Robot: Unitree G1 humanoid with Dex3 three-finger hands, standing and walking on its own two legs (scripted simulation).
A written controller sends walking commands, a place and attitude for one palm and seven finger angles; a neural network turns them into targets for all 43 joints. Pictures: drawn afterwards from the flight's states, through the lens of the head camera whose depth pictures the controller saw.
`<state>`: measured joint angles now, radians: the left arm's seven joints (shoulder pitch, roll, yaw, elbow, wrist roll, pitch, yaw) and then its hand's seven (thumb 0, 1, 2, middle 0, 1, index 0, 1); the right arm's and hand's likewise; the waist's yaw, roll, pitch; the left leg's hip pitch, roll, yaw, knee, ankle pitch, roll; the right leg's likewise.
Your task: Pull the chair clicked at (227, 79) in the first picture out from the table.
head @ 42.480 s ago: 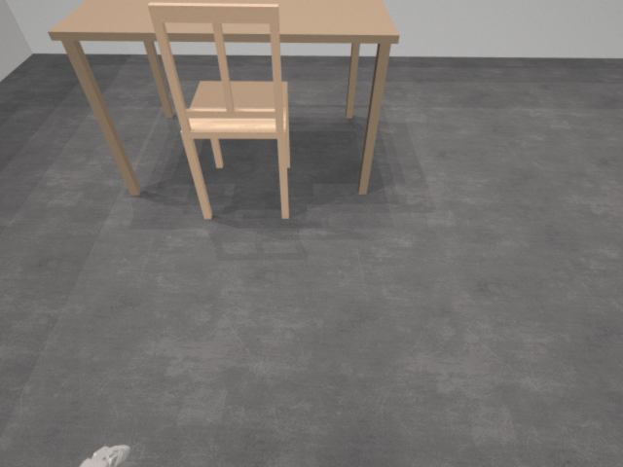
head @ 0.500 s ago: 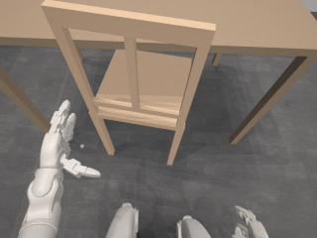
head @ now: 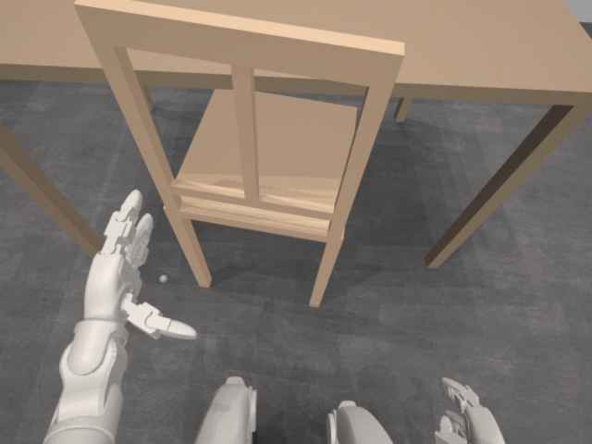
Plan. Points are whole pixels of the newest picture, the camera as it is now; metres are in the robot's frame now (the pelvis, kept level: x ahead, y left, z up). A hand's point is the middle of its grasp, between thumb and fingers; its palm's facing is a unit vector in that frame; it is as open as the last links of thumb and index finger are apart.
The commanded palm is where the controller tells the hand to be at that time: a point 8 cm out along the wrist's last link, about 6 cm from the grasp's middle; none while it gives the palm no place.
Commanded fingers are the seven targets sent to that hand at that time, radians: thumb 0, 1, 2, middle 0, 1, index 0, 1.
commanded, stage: aim the fingers beside a spindle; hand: left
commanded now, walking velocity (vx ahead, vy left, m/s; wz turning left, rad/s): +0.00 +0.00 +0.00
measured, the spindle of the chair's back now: (248, 142) +0.55 +0.10 +0.03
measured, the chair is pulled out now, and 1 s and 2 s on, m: -0.05 -0.05 -0.05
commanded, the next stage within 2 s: push the fingers through the gap in 1.18 s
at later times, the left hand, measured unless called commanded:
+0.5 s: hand (154, 260) +0.34 +0.20 +0.02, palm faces +0.07 -1.00 -0.04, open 16.9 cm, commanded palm +0.31 +0.24 +0.02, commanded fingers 0.00 -0.50 0.30 -0.06 -0.08 -0.06 -0.08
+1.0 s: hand (166, 271) +0.33 +0.18 +0.02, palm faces +0.03 -1.00 -0.02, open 16.9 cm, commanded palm +0.31 +0.24 +0.02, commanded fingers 0.00 -0.50 0.30 -0.06 -0.08 -0.06 -0.08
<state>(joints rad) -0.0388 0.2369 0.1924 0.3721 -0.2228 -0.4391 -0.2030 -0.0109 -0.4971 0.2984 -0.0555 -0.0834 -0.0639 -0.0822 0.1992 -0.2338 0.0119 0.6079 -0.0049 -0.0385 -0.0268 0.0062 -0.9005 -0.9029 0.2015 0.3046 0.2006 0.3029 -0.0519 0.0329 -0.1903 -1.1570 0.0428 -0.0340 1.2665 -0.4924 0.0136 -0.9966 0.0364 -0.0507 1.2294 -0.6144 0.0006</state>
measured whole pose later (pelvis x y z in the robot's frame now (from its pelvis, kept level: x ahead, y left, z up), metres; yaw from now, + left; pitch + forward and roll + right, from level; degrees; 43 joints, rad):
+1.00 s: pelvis +0.00 +0.00 +0.00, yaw +0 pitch +22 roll -4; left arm -0.07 0.24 0.19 0.40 -0.21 -0.42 -0.17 -0.01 -0.50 0.30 -0.06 -0.08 -0.06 -0.08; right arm 0.21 -0.23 0.01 0.59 0.00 -0.01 -0.01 0.01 -0.90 -0.90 0.20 0.30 0.20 0.30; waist -0.05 0.04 -0.19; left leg -1.15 0.04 -0.03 1.26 -0.49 0.01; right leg -1.00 0.04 -0.04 1.22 -0.61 0.00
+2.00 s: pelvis +0.00 +0.00 +0.00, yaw -1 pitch +23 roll -4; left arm -0.36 0.30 0.27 0.67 -0.17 -0.44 -0.19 -0.01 -0.50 0.30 -0.06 -0.08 -0.06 -0.08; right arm 0.24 -0.24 0.01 0.65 -0.01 0.00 -0.01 0.00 -0.90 -0.90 0.20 0.30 0.20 0.30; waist -0.08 0.04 -0.19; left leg -1.20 0.05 -0.03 1.27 -0.48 0.01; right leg -1.04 0.04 -0.05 1.24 -0.61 0.00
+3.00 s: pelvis +0.00 +0.00 +0.00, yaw -1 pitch +24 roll -4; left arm -0.54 0.34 0.33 0.86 -0.13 -0.50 -0.18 -0.01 -0.50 0.30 -0.06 -0.08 -0.06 -0.08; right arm 0.26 -0.23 0.01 0.66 -0.02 0.05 0.01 0.00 -0.90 -0.90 0.20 0.30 0.20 0.30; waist -0.10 0.04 -0.18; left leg -1.21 0.05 -0.03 1.26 -0.48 0.02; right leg -1.06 0.05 -0.04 1.23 -0.60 0.00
